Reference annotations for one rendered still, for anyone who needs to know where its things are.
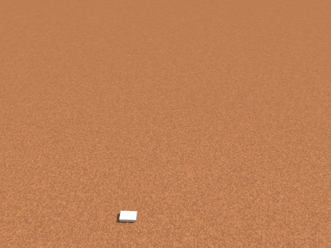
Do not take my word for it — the small box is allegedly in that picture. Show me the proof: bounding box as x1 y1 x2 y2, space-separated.
119 211 138 222

